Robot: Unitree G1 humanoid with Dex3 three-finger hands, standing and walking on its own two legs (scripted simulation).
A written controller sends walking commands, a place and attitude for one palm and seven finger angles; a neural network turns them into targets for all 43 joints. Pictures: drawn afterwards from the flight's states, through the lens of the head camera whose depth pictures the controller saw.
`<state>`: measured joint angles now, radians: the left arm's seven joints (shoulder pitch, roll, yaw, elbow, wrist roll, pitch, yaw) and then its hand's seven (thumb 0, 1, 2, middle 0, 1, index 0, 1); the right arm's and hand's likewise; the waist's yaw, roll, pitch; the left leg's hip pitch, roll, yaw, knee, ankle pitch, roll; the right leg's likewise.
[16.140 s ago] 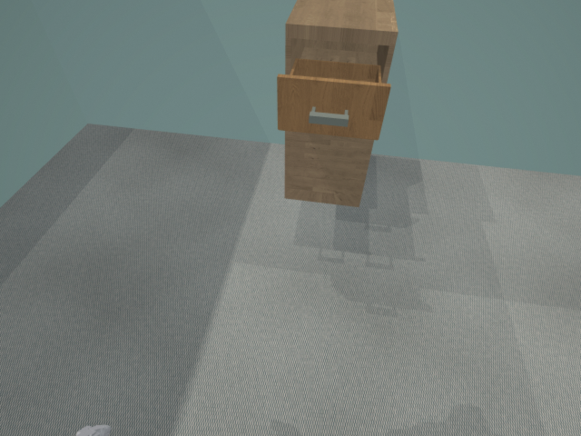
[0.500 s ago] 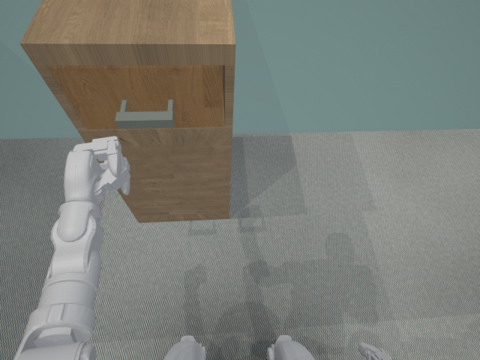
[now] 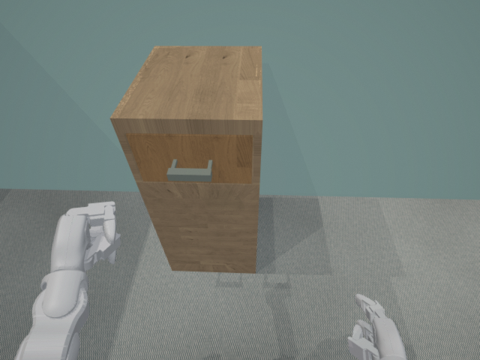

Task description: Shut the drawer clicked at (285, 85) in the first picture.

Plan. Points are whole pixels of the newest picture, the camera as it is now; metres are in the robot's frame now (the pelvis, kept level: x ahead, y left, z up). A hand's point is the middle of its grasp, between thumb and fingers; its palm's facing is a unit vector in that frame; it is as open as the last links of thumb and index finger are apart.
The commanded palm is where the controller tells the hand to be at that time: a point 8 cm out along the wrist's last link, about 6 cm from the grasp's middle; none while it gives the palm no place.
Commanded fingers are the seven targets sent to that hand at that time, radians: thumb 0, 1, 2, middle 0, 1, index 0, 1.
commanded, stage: draw the hand back to the body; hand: left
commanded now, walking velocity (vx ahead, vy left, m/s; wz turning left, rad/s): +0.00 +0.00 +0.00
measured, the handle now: (191, 169) +0.60 +0.19 -0.08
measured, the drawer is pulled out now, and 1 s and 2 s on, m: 0.00 0.00 0.00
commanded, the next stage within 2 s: step back with the hand held close in 0.52 s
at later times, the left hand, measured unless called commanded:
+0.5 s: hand (45, 271) +0.18 +0.24 +0.17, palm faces +0.43 -0.81 -0.40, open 3.2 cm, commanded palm +0.13 +0.28 +0.18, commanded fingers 0.00 0.90 0.90 -1.40 -1.60 -1.40 -1.60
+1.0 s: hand (38, 281) +0.17 +0.26 +0.16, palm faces +0.29 -0.81 -0.51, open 3.2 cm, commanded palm +0.11 +0.30 +0.18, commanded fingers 0.00 0.90 0.90 -1.40 -1.60 -1.40 -1.60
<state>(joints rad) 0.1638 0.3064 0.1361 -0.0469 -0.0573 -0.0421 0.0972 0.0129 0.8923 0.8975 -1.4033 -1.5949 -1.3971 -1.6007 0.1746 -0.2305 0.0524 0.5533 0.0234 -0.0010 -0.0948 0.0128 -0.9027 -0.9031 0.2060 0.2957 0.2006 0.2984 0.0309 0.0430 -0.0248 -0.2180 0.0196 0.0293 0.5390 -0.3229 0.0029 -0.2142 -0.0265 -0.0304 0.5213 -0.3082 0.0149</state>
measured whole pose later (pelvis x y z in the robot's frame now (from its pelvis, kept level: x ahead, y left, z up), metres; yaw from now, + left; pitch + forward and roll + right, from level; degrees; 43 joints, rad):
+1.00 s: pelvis -0.03 +0.02 +0.01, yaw -1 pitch +1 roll -1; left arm 0.63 0.39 0.35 -0.52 -0.04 -0.19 0.11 0.01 0.88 0.90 -1.41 -1.59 -1.40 -1.60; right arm 0.18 -0.23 -0.03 0.56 -0.01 0.00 -0.08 0.01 -0.90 -0.90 0.21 0.30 0.20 0.30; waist 0.00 0.03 0.03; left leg -0.23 0.00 0.06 0.44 -0.23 0.03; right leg -0.22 -0.04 -0.01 0.40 -0.19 0.04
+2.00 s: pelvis -0.17 +0.02 -0.01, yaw -1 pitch +5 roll -2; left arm 0.65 0.44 0.46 -0.64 -0.04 -0.33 0.14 0.01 0.89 0.90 -1.41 -1.59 -1.40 -1.60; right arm 0.20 -0.15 -0.01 0.62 -0.05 -0.14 -0.04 0.01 -0.90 -0.90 0.21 0.30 0.20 0.30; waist 0.03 -0.04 -0.05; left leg -0.57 0.05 0.06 0.50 -0.02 0.03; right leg -0.16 0.04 0.05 0.48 -0.41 -0.03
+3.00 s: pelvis -0.23 +0.02 +0.00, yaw -3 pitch +1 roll -1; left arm 0.59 0.38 0.32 -0.49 0.00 -0.25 0.12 0.01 0.89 0.90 -1.41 -1.59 -1.40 -1.60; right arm 0.20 -0.20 0.01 0.65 -0.01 -0.15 -0.05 0.01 -0.90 -0.90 0.21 0.30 0.20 0.30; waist 0.00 0.00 -0.01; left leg -0.30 0.00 0.01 0.50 -0.21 0.02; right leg -0.21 0.02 -0.01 0.47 -0.28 -0.01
